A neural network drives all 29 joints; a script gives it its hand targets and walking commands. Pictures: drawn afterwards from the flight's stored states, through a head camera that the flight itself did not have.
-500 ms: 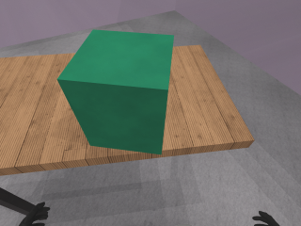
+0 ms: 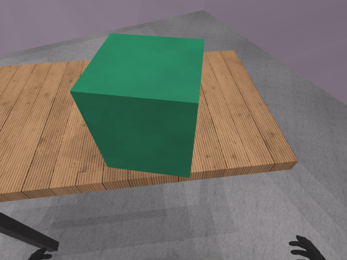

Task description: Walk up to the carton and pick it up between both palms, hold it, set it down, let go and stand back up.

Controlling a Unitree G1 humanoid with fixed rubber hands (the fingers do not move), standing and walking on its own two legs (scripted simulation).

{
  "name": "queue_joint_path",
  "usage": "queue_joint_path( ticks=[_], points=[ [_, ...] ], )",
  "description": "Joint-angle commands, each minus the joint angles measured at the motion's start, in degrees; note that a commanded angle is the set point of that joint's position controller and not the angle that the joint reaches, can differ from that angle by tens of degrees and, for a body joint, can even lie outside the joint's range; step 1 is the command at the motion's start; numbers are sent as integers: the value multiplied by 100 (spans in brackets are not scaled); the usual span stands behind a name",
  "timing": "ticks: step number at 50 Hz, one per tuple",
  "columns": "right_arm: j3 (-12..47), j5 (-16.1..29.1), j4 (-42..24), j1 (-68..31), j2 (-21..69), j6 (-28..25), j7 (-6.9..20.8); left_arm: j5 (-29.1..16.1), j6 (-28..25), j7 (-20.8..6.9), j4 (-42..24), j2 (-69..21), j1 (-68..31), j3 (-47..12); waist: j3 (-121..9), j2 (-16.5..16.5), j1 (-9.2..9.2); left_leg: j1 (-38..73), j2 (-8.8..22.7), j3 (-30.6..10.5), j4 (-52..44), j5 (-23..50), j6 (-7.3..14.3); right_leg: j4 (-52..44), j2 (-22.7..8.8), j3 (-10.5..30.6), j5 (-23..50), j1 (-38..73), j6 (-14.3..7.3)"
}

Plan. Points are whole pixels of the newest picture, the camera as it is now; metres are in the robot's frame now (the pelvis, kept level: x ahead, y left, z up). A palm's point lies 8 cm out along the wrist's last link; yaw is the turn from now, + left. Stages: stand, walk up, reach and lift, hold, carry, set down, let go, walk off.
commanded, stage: walk up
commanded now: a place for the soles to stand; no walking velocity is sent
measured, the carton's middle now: (152, 108) +0.41 +0.06 +0.12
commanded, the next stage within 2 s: reach and lift in 1.74 s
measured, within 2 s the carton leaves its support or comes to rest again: neither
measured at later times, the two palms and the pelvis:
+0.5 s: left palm out of the picture +0.07 +0.35 -0.08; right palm out of the picture +0.11 -0.30 -0.09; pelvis -0.01 +0.01 +0.00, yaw +0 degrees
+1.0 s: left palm out of the picture +0.06 +0.36 -0.08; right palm out of the picture +0.05 -0.28 -0.11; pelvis -0.05 +0.03 +0.00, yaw -3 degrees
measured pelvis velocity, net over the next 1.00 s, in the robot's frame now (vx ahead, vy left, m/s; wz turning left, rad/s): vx -0.05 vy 0.03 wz -0.04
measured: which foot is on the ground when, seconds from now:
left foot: down 0.00-1.00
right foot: down 0.00-0.58, up 0.60-0.88, down 0.90-1.00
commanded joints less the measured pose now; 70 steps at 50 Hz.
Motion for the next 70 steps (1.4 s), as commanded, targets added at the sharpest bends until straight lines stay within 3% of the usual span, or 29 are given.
queue_joint_path(
  ticks=[1,5,8,11,13,14,16,17,18,23,26,28,29,31,35,38,42,44,46,47,49,51,53,55,59,62,65,69,70],
  points=[
    [-362,16,-346,-694,-1169,-47,35,-64,-79,88,-236,1111,196,275,-552,418,28,-243,1115,-739,-964,858,820,39,-2,-320,852,496,-223],
    [-341,-11,-276,-485,-1084,14,45,26,-146,144,-199,1461,307,302,-767,-54,-79,-57,442,-498,407,657,235,-831,-1040,1442,1405,200,-845],
    [-365,-96,-299,-171,-995,95,67,124,-79,130,-321,1533,-189,352,-286,-821,-127,0,100,-644,548,-540,95,-1400,-1331,1823,352,-535,-1222],
    [-433,-98,-227,164,-1304,-18,93,34,-71,101,-411,1305,-483,297,-198,-56,-474,626,679,-1151,-916,-182,391,-782,-679,841,-277,-1064,-566],
    [-417,-96,-286,-360,-1310,-110,72,-86,-72,121,-300,1040,-250,201,-69,810,-290,-217,1708,-1692,-1851,-186,1073,685,170,-555,-740,-540,-82],
    [-349,-46,-245,-450,-1057,-121,63,-54,-52,105,-220,1087,-12,219,0,450,-153,-692,1827,-1719,-1839,-171,1203,906,68,-602,-817,29,-114],
    [-376,-68,-314,-877,-1064,-71,68,-9,-101,60,-147,945,358,215,-314,825,51,-824,1525,-1080,-1445,-49,1024,190,-44,-645,-527,661,-202],
    [-362,-99,-399,-829,-1215,-50,88,26,-147,84,-161,1174,308,225,-242,384,62,-338,1298,-885,-888,1026,783,-836,-120,-710,140,556,-175],
    [-328,-3,-277,-673,-1072,-68,65,39,-180,109,-145,1277,238,239,-399,445,-18,-265,993,-570,-299,1698,524,-741,-305,-138,1610,735,-196],
    [-365,-14,-330,-469,-880,150,81,106,-147,171,-246,1781,155,383,-333,-751,-101,-508,-33,-818,1208,-846,28,-1291,-1611,2132,1930,20,-1384],
    [-478,-69,-397,24,-1061,63,75,93,-70,184,-433,1612,-167,342,-505,-861,-297,46,232,-881,624,-733,176,-806,-1377,1557,1812,-314,-1224],
    [-534,-183,-185,419,-1468,-61,23,-7,-97,186,-434,1259,-455,275,-473,548,-520,778,1162,-1510,-1309,1791,372,491,-457,331,1497,-644,-393],
    [-556,-113,-258,-13,-1536,-58,29,-70,-85,184,-436,927,-338,166,-290,600,-227,653,1613,-1711,-1368,2585,590,845,268,-456,-592,-862,-39],
    [-471,-159,-453,-421,-1260,-85,-1,-18,-9,280,-245,951,44,261,-626,306,-180,171,1897,-1680,-1458,1935,1299,2131,310,-427,-1927,-454,-53],
    [-312,-41,-375,-187,-924,-28,-73,-21,-9,282,-208,1016,-17,255,-208,1162,-276,1024,1296,-1090,-903,3125,743,1800,224,-254,-1472,-1218,22],
    [-369,-110,-227,234,-952,7,-121,44,-50,194,-215,793,-65,154,-558,893,-480,1522,1475,-1115,-676,4161,801,1014,129,-543,-1640,-923,-5],
    [-298,-14,-375,-334,-967,24,-78,52,-74,167,-89,765,238,155,-812,532,-68,674,1143,-576,-350,2944,609,-642,55,-869,457,466,-150],
    [-220,118,-327,-445,-966,-18,-35,115,-24,112,-116,1138,9,265,-690,189,-16,-239,990,-499,-579,1256,308,-525,-250,-113,1278,1041,-366],
    [-204,156,-259,-351,-841,-5,9,132,-61,77,-330,1380,-379,282,-363,-510,-121,-412,416,-571,-262,-1097,147,-1124,-985,1302,-403,8,-861],
    [-345,98,-114,-213,-905,61,51,145,-87,63,-252,1613,-295,362,-344,-1097,-58,41,201,-580,146,-913,74,-1562,-1425,1757,-1268,-476,-1210],
    [-391,7,-197,-42,-1087,88,67,143,-105,63,-355,1500,-505,379,-21,-941,-148,84,73,-664,517,-817,33,-1820,-1486,2134,-1602,-864,-1373],
    [-439,-15,-63,165,-1099,11,70,162,-79,68,-360,1603,-654,336,-210,-1013,-335,701,190,-896,483,-748,125,-1749,-1349,2042,-1999,-1341,-1271],
    [-408,29,62,588,-1129,-104,101,80,-90,42,-455,1254,-882,263,-428,-217,-575,1009,828,-1463,-1358,-657,307,-815,-559,746,-1219,-1300,-624],
    [-396,-30,-203,-256,-1300,-220,53,16,-64,-28,-125,1198,-452,267,-365,207,-259,-139,1643,-2017,-2123,-1672,907,798,190,-375,-877,-247,-224],
    [-331,-33,-231,-934,-1147,-141,22,5,-71,-63,0,1034,202,273,-294,722,74,-585,1417,-1021,-1631,-792,746,169,-75,-612,-503,445,-193],
    [-318,60,-101,-589,-1073,-141,43,21,-200,4,-101,1285,-159,248,-684,-20,-84,73,686,-473,-450,880,133,-777,-610,441,1604,504,-433],
    [-281,149,29,14,-998,-53,75,87,-151,23,-322,1557,-683,297,-662,-488,-432,314,561,-792,-605,-449,111,-1197,-959,1278,-337,-315,-731],
    [-247,68,-5,-393,-937,-238,15,-7,-103,-25,-140,981,-431,146,-601,451,-219,385,1198,-973,-1510,446,543,-258,-124,-116,641,38,-200],
    [-248,128,-33,-458,-1073,-240,17,10,-114,-35,-104,1019,-340,140,-531,27,-157,292,1248,-866,-1298,697,544,-364,-162,-275,863,209,-162]
  ],
)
